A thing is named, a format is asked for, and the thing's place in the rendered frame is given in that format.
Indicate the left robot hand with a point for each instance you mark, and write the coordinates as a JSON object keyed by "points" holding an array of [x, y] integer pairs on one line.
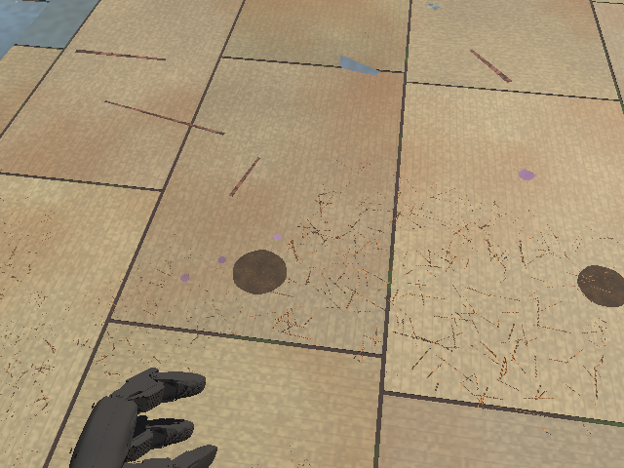
{"points": [[114, 435]]}

